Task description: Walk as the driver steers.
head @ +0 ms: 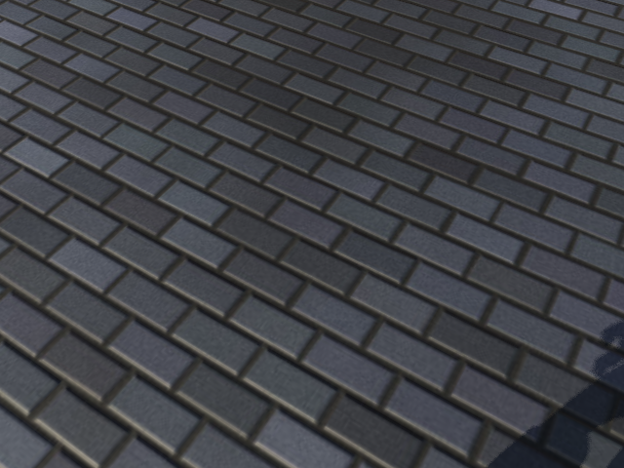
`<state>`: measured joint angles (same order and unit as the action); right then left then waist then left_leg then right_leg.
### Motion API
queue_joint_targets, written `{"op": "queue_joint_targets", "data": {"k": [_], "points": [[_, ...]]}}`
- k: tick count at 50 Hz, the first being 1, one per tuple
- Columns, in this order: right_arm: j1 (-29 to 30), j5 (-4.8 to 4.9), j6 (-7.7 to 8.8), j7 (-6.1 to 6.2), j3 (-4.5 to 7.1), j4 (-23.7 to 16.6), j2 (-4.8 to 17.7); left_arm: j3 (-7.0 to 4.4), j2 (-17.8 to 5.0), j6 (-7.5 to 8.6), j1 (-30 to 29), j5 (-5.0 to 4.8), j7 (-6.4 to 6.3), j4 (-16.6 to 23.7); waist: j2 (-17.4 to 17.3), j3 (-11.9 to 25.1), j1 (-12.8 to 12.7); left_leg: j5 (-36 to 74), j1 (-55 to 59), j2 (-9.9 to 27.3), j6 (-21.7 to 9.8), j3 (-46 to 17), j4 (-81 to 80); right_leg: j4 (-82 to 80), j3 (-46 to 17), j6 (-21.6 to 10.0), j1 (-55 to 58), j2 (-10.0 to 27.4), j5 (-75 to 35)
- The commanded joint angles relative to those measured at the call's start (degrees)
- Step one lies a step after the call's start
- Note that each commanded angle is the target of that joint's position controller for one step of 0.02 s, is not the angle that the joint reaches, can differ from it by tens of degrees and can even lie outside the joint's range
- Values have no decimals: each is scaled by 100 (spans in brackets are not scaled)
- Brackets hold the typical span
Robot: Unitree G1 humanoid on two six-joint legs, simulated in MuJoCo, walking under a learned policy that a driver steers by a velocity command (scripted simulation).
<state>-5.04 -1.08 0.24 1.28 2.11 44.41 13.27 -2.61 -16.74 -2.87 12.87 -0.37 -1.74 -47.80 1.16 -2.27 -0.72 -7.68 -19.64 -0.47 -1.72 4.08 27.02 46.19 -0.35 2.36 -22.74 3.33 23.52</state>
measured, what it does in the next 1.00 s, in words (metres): steps on the spot, turning right: right foot, then left foot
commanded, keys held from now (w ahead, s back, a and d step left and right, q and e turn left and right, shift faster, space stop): e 0.86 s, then w+e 0.04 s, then w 0.10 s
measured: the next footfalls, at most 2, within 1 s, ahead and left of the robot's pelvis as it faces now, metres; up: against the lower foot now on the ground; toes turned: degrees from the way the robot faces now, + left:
right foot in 0.08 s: +0.05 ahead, -0.12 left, +0.00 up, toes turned -5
left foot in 0.54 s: +0.10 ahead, +0.10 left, +0.00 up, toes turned -24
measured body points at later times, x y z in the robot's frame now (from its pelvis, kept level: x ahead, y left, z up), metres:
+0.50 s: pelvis +0.02 -0.01 +0.01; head +0.05 -0.03 +0.46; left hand +0.22 +0.24 -0.09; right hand +0.11 -0.32 -0.10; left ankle +0.07 +0.13 -0.71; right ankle +0.01 -0.12 -0.73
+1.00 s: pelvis +0.02 -0.03 +0.00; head +0.03 -0.06 +0.45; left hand +0.30 +0.12 -0.09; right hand -0.05 -0.34 -0.12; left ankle +0.07 +0.12 -0.73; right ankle -0.05 -0.11 -0.74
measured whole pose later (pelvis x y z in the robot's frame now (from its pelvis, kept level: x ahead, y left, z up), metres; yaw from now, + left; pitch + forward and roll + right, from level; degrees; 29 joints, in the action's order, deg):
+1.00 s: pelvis +0.02 -0.03 +0.00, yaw -34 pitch +1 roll +1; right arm -8.7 1.2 -0.2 -0.1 4.2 47.7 18.7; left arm -4.0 -17.9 -3.2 10.5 -1.5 0.6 -36.8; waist -0.7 -2.7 1.2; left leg -20.2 -11.9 6.2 1.1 8.2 31.3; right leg 31.2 2.1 -0.9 -14.9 1.3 17.1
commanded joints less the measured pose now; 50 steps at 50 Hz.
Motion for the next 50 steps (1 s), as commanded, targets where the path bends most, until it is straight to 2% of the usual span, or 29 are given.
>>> {"op": "queue_joint_targets", "data": {"k": [1,3,4,5,6,7,8,9,10,12,15,20,24,26,27,28,29,30,31,32,33,35,38,41,43,46,48,49,50], "points": [[311,83,-17,120,305,-302,1035,-161,-469,20,312,2,29,301,-807,653,-78,5,287,1642,-1079,-1133,-1028,-253,209,-185,562,-25,-255],[415,205,-83,132,325,-245,1017,-202,-472,25,586,48,100,232,-704,616,-278,-60,175,1442,-773,-789,-595,-1188,336,-425,1048,-189,-863],[232,257,-111,134,315,-146,874,-251,-639,35,663,107,122,270,-285,449,-290,-434,-52,1142,-372,-452,64,-1965,-168,-675,1209,7,-1343],[6,96,-122,112,256,-214,540,-386,-1263,46,582,102,45,438,1344,313,32,-1588,-950,296,280,330,1664,-2730,-2100,-1270,1431,1300,-2479],[732,57,-100,159,296,-458,679,-408,-1510,133,592,234,69,540,1741,72,-334,-2879,-1629,-328,362,-264,2696,-3216,-3172,-2065,1060,1863,-2663],[724,81,-94,162,356,-441,821,-364,-1310,258,436,313,70,609,1150,142,-225,-2696,-1705,-146,323,-709,3437,-3158,-2820,-2029,1089,1641,-2527],[499,108,-112,167,403,-318,885,-353,-1170,341,137,209,49,651,817,184,-24,-2229,-1750,-54,307,-820,3607,-2980,-2337,-1706,1213,1320,-2585],[353,81,-127,198,431,-183,892,-340,-1065,365,-68,91,37,723,533,301,45,-1939,-1785,-4,347,-847,3593,-2863,-2085,-1466,1376,1128,-2642],[324,46,-129,217,452,-143,926,-312,-981,363,-167,0,13,763,469,392,68,-1696,-1763,35,408,-872,3591,-2786,-1957,-1382,1514,1047,-2910],[336,103,-86,195,427,-153,794,-286,-884,324,-6,-18,-34,769,487,641,55,-1427,-1593,-51,528,-841,3535,-2654,-1810,-1414,1742,904,-3524],[494,167,-27,180,375,-178,702,-346,-964,255,195,-32,-101,787,578,724,-80,-1253,-1583,-87,635,-874,2618,-2557,-1873,-1429,2172,823,-3500],[504,209,36,74,353,-143,787,-432,-1139,133,26,-18,-103,938,827,664,-144,-1266,-727,-201,682,-897,1497,-2555,-2264,-1491,1706,746,-3055],[204,231,130,-28,381,-60,918,-441,-1127,69,-267,-73,-59,1051,909,718,-49,-1159,-102,-263,576,-920,543,-2372,-2699,-1403,1635,644,-3355],[-214,218,181,-77,422,80,972,-418,-1067,29,-515,-153,-83,1128,805,750,217,-129,663,-199,424,-800,-725,-2097,-2674,-1105,1391,353,-2940],[-369,164,173,-62,488,126,1200,-369,-894,24,-412,-123,-97,1153,486,856,168,339,1352,341,226,-1135,-936,-1719,-2464,-840,873,75,-2034],[-290,69,114,-10,530,48,1528,-273,-513,33,-27,-10,-66,1110,-905,948,-126,1383,1933,1545,-270,-2268,-950,-435,-1542,-509,43,-692,116],[-183,-141,103,-40,540,8,1652,-388,-823,86,-11,-67,-65,1260,-1699,667,-143,1948,1539,2310,-1200,-3317,-1050,583,-1020,-238,-884,-1099,1504],[82,-103,131,-41,456,-125,1357,-510,-1263,105,105,-22,-62,1128,-1121,539,-174,1726,1383,2325,-1380,-3024,-1052,1508,-1076,-67,-958,-688,1209],[330,-34,134,-23,384,-174,1081,-577,-1351,76,131,-51,-54,1014,-895,424,-236,1423,1273,1921,-1141,-2414,-981,1840,-1004,19,-983,-622,804],[433,37,123,1,350,-214,999,-566,-1199,10,198,-47,-74,910,-810,368,-247,1046,1297,1598,-939,-1982,-949,2044,-925,122,-1052,-578,491],[433,106,113,31,323,-201,957,-534,-1086,-32,165,-38,-66,933,-872,271,-166,1151,1329,1524,-943,-1774,-937,2250,-875,224,-1207,-539,244],[213,74,64,96,306,-127,1008,-458,-879,-36,-81,-100,-14,1091,-956,223,-13,1372,1386,1378,-1014,-1333,-1000,2066,-562,335,-1247,-455,-26],[-156,36,-6,160,346,-48,1187,-366,-730,-3,-485,-110,29,1348,-994,365,285,1613,1985,1580,-1162,-1191,-1008,1307,-350,449,-1351,-221,-106],[-88,66,-49,110,412,-75,1409,-285,-622,0,-539,-69,108,1477,-1026,462,318,1741,1887,1686,-1159,-870,-993,513,-86,392,-778,-41,-90],[-16,91,-68,47,449,-97,1519,-278,-648,-19,-488,-68,155,1516,-1064,469,287,1862,1650,1719,-1116,-659,-955,46,138,290,-291,-57,-138],[-183,242,-31,-59,497,-39,1644,-281,-659,-67,-432,-94,231,1556,-1024,429,291,-68,1353,1821,-989,-693,-1107,-718,330,-23,253,-115,-204],[-55,355,12,-121,447,7,1524,-312,-625,-30,111,-96,270,1324,-900,362,-72,-1162,700,1667,-744,-535,-797,-1781,522,-367,1291,-315,-687],[-164,308,46,-164,340,75,1180,-386,-745,2,662,-125,232,1069,-546,504,-250,-1583,112,1400,-515,-239,-159,-2067,447,-545,2246,-430,-647],[-66,108,98,-243,151,-9,636,-495,-1115,51,1306,-133,158,928,770,691,-444,-2269,-944,877,-34,407,1722,-2598,-1105,-892,3183,641,-538]]}}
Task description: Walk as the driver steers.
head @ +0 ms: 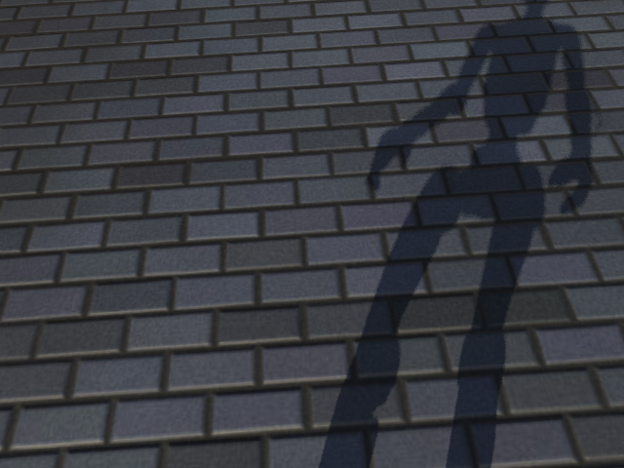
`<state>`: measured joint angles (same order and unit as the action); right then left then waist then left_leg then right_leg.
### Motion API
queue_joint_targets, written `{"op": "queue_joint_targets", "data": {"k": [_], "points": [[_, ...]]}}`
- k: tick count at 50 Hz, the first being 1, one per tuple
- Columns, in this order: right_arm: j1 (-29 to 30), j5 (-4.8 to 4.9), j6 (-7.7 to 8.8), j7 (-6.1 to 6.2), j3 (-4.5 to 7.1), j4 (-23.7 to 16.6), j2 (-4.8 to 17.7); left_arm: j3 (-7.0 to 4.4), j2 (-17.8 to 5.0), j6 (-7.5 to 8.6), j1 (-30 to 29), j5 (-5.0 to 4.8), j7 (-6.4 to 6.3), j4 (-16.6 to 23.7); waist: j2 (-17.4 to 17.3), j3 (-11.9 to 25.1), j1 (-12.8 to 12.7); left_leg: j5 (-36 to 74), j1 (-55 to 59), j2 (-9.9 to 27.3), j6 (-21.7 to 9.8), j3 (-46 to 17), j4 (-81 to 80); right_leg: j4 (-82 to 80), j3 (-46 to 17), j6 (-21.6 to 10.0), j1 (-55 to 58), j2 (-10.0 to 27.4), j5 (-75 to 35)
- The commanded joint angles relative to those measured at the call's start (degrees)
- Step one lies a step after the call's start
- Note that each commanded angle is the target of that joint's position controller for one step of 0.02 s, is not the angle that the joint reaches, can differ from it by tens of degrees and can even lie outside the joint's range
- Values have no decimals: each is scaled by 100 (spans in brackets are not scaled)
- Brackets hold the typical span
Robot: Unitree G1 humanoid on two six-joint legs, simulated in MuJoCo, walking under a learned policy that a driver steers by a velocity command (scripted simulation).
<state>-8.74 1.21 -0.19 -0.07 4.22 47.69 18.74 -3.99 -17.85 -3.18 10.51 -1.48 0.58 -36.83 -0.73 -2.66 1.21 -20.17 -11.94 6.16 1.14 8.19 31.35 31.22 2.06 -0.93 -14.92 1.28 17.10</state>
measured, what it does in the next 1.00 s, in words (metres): walks ahead, turning left: left foot, then right foot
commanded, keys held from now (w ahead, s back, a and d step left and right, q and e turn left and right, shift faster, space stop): w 0.12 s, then w+q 0.68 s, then w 0.20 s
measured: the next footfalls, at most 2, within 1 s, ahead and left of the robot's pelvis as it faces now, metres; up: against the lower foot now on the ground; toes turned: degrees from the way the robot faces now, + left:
left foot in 0.52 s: +0.39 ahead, +0.10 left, +0.00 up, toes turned +8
right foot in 0.96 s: +0.71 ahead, -0.05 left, +0.00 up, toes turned +22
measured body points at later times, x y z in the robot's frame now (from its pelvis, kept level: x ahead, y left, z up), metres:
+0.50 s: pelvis +0.21 -0.01 -0.01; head +0.25 -0.01 +0.43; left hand +0.19 +0.28 -0.13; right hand +0.44 -0.22 -0.12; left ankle +0.35 +0.10 -0.73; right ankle -0.01 -0.11 -0.73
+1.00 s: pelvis +0.53 +0.01 -0.01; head +0.56 +0.01 +0.44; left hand +0.65 +0.32 -0.08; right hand +0.68 -0.25 -0.13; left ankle +0.35 +0.09 -0.72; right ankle +0.68 -0.06 -0.73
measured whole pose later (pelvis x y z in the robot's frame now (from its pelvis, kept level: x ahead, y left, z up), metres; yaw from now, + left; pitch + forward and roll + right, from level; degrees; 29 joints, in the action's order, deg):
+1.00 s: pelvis +0.53 +0.01 -0.01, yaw +21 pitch +3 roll +0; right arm -20.0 0.9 2.3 0.0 3.8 44.5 18.0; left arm -1.9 -16.1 7.2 7.0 0.5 0.8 -35.8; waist -0.6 -0.1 3.3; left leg -28.4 -7.4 -4.3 -1.9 -11.0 39.1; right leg 31.2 -0.7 -0.4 -27.9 -0.3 8.0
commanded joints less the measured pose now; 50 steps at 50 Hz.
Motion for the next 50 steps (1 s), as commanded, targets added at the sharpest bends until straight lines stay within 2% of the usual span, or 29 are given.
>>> {"op": "queue_joint_targets", "data": {"k": [1,2,3,5,9,13,16,20,21,23,24,25,26,27,28,29,30,31,32,33,34,37,40,43,46,47,48,49,50], "points": [[722,-136,243,-97,-48,-735,123,-422,-1630,252,1556,87,-34,8,1783,568,-666,-1784,-3460,-620,-91,-285,2599,-1824,-3984,-1671,2405,2167,1113],[965,20,336,-104,79,-756,609,-304,-1188,444,1426,154,8,22,1104,414,-764,-1453,-3572,-266,-158,-974,3243,-2144,-4014,-1853,2016,2193,1602],[842,121,379,-148,136,-721,754,-211,-931,557,1126,154,-3,9,1171,40,-543,-822,-3627,-64,-276,-1052,3205,-2198,-3422,-1597,1773,1941,1808],[601,-6,441,-149,169,-453,766,-124,-716,631,721,111,-49,49,921,-194,-347,180,-3442,95,-284,-1058,2812,-2273,-2493,-1164,1613,1421,977],[425,-7,458,-221,97,-230,487,-109,-688,721,855,186,-137,12,637,-24,-299,1488,-3258,62,-93,-919,2340,-2419,-1340,-974,1736,1142,-1061],[680,33,423,-243,2,-339,277,-115,-686,746,1053,221,-150,-186,587,-219,-434,2220,-3166,-63,36,-923,1478,-2603,-587,-844,1566,1025,-1366],[1009,56,451,-305,-74,-511,181,-135,-715,778,1167,221,-151,-342,541,-490,-564,2565,-3000,-212,-38,-840,808,-2769,-161,-806,1463,1086,-1497],[1439,36,529,-455,-162,-801,75,-151,-716,735,1381,141,-164,-546,448,-633,-674,2343,-2982,-411,-315,-610,116,-2529,194,-765,2011,1288,-2410],[1450,37,547,-493,-160,-859,91,-155,-738,707,1379,137,-177,-570,500,-559,-624,2147,-2879,-502,-416,-510,11,-2308,283,-724,2189,1323,-3119],[1164,32,540,-516,-84,-911,258,-185,-892,644,1310,156,-244,-557,780,-90,-371,1661,-2286,-853,-655,-201,66,-1498,447,-573,2518,1349,-5639],[706,39,508,-496,9,-855,437,-200,-975,587,1270,179,-291,-540,913,296,-107,1388,-1759,-1065,-785,-72,156,-778,530,-477,2635,1322,-6731],[-111,53,479,-446,144,-701,695,-202,-1036,536,1187,185,-325,-514,881,802,329,1444,-638,-1262,-960,-24,55,324,650,-346,2320,1219,-7119],[-1012,58,424,-338,294,-567,988,-184,-1074,562,1125,185,-351,-442,623,1274,824,1575,1128,-989,-1233,-656,-63,1724,636,-147,1065,1080,-6204],[-1612,10,386,-252,436,-544,1569,71,-266,713,1710,291,-231,-190,-909,2122,463,728,3674,766,-2397,-3725,-25,4310,416,299,-1670,84,-1186],[-1628,30,403,-214,321,-566,1196,120,-387,970,1481,172,-131,-231,-671,2887,599,17,4135,1311,-2725,-5693,-1069,5244,-802,236,-2473,-518,1490],[-1396,2,411,-183,257,-563,969,19,-721,1107,709,-102,-52,4,-431,1937,732,-98,3506,1119,-2323,-4824,-1387,5254,-1036,100,-3053,-129,1115],[-1015,20,428,-169,210,-647,821,55,-712,1190,421,-116,-51,140,-8,1215,505,144,2492,893,-2084,-4107,-1506,4693,-944,-2,-3018,164,619],[-634,14,434,-162,154,-735,656,39,-670,1211,317,35,-88,132,299,686,224,686,1510,638,-1942,-3601,-1642,4121,-837,25,-2754,340,403],[-395,-62,440,-140,99,-838,526,-5,-684,1159,422,143,-115,114,190,417,-17,1167,785,423,-1907,-3202,-1823,3850,-807,77,-2355,474,210],[-246,-99,431,-115,105,-926,536,-9,-657,1085,581,173,-108,124,-79,335,-188,1474,268,328,-1984,-3086,-1961,3708,-788,176,-2064,515,170],[-172,-76,434,-90,116,-956,538,0,-589,1012,725,197,-107,110,-157,289,-289,1752,-61,255,-2006,-2876,-2041,3446,-716,287,-1931,565,159],[-232,-40,466,-22,164,-940,710,85,-364,912,360,285,-138,269,-180,115,-249,2280,-847,-59,-1849,-2241,-2087,2310,-426,542,-1715,488,-556],[-559,32,405,33,201,-846,793,171,-165,963,-411,246,-113,435,-265,171,132,1803,-960,-370,-1490,-1996,-1839,775,-344,607,-1243,163,-1931],[-976,60,347,54,170,-679,733,128,-307,1031,-722,109,-25,491,-423,314,338,1332,-337,-78,-1353,-2324,-1549,82,-473,548,-1112,66,-2377],[-1066,12,315,52,153,-608,689,13,-542,1082,-560,104,32,492,-576,327,171,1369,314,288,-1167,-2764,-1024,-172,-559,241,-1002,108,-1785],[-1014,-11,295,40,150,-616,677,-35,-593,1095,-295,113,28,435,-605,362,-15,1686,367,259,-1078,-2764,-744,-313,-442,97,-662,52,-1562],[-1034,-44,297,16,94,-634,526,-127,-750,1115,220,154,1,327,-507,646,-288,2264,308,-14,-928,-2582,-32,-403,-396,-106,102,65,-1438],[-1108,-140,304,-4,-35,-744,211,-200,-1032,1120,1036,241,-35,272,62,1456,-618,1650,-203,-376,-714,-2200,1530,-324,-1279,-476,1398,910,-1266],[-2090,7,407,-27,-171,-778,-251,-357,-1603,1042,1549,258,4,9,2047,2166,-274,-828,-2219,-1273,-269,-1547,3671,-864,-4013,-1553,3282,2158,-169]]}}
